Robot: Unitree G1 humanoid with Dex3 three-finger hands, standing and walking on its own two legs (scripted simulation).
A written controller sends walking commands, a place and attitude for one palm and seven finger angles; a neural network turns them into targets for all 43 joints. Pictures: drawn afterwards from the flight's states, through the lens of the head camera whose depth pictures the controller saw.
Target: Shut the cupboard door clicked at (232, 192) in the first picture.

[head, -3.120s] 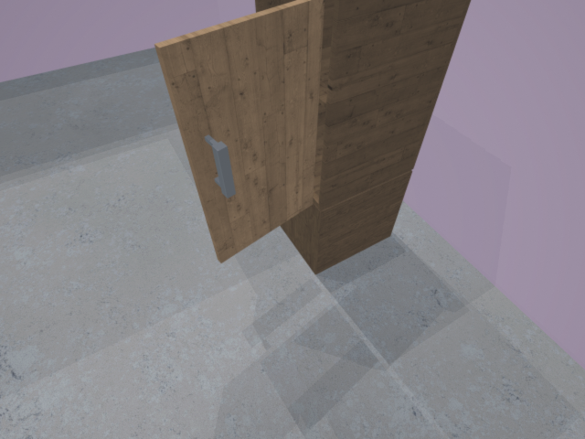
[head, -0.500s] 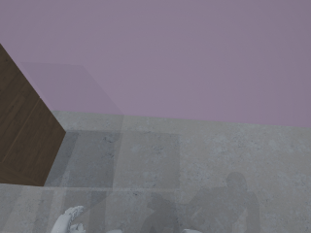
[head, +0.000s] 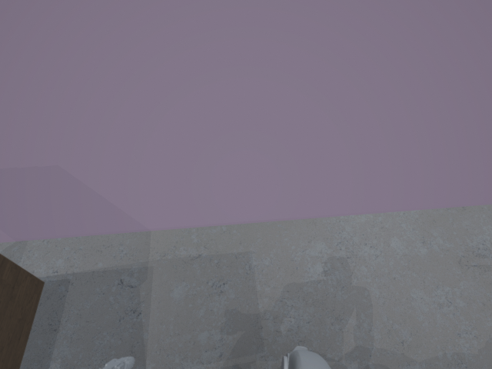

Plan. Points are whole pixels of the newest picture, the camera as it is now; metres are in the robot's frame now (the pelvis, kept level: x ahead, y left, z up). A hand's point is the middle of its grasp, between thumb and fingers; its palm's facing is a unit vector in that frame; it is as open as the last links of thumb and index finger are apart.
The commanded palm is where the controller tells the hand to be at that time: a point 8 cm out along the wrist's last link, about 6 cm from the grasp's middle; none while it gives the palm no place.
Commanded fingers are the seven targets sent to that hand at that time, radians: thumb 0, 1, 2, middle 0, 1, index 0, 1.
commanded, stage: walk to a spot facing it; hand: left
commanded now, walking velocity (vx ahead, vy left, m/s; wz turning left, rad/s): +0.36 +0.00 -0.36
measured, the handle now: out of the picture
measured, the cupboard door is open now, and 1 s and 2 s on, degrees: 100 100 100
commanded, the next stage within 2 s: turn to face it in 0.24 s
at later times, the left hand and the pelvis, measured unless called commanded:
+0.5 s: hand (177, 304) +0.26 +0.15 -0.20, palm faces -0.03 -0.99 -0.17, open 7.3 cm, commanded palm none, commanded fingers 0.00 0.90 0.90 -0.20 -0.30 -0.20 -0.30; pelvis +0.23 -0.03 -0.02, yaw -4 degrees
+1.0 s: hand (178, 273) +0.33 +0.16 -0.20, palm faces +0.27 -0.93 -0.24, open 7.4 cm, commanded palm none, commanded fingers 0.00 0.90 0.90 -0.20 -0.30 -0.20 -0.30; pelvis +0.32 -0.05 -0.02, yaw +16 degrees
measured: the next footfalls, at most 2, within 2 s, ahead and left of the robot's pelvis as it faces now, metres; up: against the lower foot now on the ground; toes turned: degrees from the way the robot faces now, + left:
right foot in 0.10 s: +0.17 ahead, -0.14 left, +0.00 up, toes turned -9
left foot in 0.44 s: +0.32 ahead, +0.09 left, +0.00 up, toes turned +3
